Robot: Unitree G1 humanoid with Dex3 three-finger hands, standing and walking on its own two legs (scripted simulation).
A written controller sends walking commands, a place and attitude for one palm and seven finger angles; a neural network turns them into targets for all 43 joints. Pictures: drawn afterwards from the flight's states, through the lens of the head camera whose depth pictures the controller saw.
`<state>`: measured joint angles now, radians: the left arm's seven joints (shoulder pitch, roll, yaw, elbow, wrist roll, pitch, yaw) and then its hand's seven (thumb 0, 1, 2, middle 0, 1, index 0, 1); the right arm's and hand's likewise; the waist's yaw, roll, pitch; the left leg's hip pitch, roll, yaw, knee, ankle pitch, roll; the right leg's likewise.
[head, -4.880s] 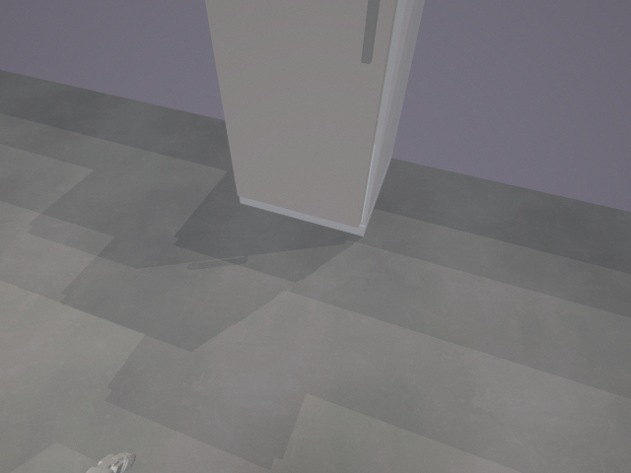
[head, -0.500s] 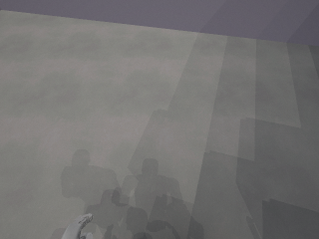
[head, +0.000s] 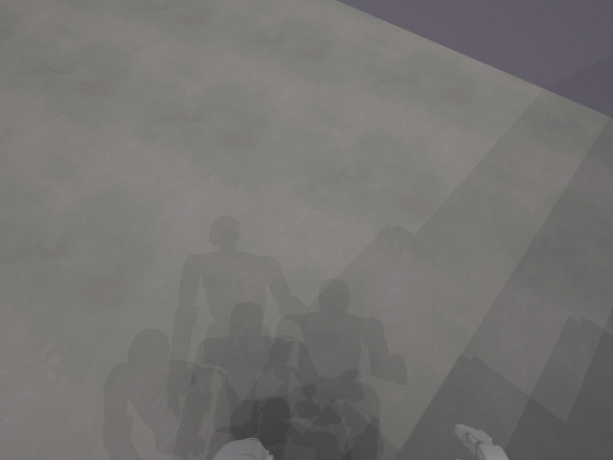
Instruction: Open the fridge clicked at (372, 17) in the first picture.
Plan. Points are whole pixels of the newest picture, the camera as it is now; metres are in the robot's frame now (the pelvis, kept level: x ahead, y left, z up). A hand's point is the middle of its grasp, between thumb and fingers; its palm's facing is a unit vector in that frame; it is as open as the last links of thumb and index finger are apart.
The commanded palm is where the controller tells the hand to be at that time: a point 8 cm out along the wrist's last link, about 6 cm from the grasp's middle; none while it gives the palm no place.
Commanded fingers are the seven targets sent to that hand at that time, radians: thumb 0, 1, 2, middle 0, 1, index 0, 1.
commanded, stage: turn to face it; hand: right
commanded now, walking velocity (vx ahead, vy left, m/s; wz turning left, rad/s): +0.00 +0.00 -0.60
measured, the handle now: out of the picture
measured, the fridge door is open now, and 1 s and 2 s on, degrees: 0 0 0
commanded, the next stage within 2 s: none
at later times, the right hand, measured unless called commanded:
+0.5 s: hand out of the picture +0.02 -0.26 -0.18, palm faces +0.32 +0.92 -0.21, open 7.4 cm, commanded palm none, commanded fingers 0.00 -0.90 -0.90 0.20 0.30 0.20 0.30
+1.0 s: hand out of the picture +0.01 -0.23 -0.14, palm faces +0.54 +0.80 -0.27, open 7.4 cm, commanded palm none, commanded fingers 0.00 -0.90 -0.90 0.20 0.30 0.20 0.30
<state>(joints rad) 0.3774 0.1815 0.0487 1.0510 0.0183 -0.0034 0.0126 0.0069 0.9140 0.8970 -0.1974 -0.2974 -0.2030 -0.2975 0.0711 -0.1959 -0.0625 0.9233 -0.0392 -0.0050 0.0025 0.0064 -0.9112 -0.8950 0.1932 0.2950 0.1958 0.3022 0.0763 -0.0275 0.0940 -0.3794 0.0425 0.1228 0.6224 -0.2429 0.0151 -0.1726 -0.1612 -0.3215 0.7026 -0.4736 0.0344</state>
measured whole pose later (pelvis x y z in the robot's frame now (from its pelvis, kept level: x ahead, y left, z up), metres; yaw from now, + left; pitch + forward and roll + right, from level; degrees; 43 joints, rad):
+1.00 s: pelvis +0.02 +0.00 +0.01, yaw -34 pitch +2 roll +0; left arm 0.22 0.23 0.09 0.91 0.02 0.06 -0.02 0.01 0.91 0.90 -0.20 -0.30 -0.21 -0.30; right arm 0.15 -0.20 -0.05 0.86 -0.01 0.02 -0.02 0.01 -0.91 -0.89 0.20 0.30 0.20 0.30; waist 0.04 -0.03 0.03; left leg -0.26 0.02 -0.01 0.51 -0.31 -0.04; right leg -0.41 0.11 0.14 0.55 -0.20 -0.02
